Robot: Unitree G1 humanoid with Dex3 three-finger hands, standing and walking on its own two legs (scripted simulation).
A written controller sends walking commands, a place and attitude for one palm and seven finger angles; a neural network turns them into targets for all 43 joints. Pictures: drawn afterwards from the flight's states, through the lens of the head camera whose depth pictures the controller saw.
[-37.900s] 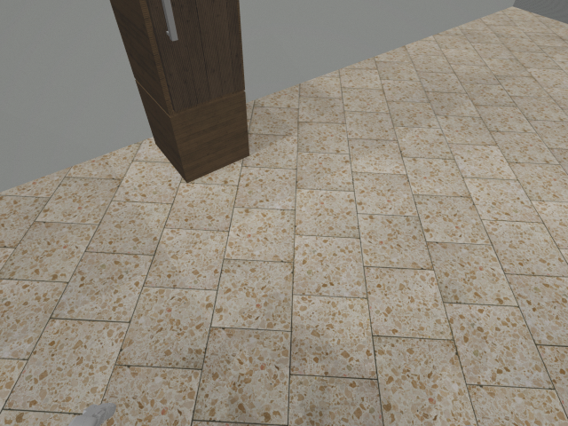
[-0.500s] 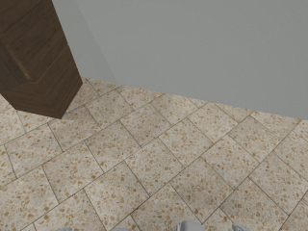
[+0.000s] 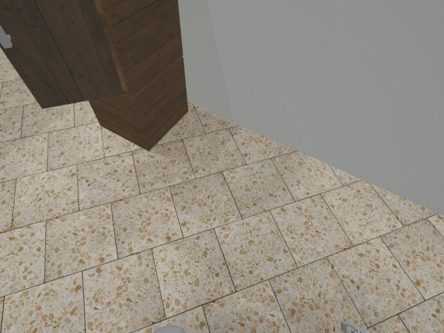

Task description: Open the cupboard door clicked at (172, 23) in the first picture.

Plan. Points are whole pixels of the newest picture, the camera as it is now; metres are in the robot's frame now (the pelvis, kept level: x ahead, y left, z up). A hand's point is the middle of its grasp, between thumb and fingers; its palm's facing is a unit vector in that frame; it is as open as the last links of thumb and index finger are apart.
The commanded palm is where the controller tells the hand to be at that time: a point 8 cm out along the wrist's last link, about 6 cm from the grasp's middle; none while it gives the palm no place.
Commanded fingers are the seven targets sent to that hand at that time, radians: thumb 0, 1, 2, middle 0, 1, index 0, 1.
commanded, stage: turn to face it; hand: left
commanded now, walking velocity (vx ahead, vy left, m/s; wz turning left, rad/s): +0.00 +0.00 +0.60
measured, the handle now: out of the picture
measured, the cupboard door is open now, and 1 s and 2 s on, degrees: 50 50 50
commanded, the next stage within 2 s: take the last steps up to it in 0.56 s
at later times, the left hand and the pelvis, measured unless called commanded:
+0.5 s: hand out of the picture +0.04 +0.17 -0.14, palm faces +0.27 -0.92 -0.28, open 7.4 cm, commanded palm none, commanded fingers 0.00 0.90 0.90 -0.20 -0.30 -0.20 -0.30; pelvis +0.02 -0.04 +0.01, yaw +15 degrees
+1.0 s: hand out of the picture +0.03 +0.19 -0.15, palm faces +0.45 -0.85 -0.26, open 7.4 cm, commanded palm none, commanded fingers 0.00 0.90 0.90 -0.20 -0.30 -0.20 -0.30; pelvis +0.05 -0.03 +0.00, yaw +25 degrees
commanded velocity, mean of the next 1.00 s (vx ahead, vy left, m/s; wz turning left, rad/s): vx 0.11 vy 0.05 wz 0.33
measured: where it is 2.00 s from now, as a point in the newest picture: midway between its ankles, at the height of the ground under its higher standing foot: (166, 296)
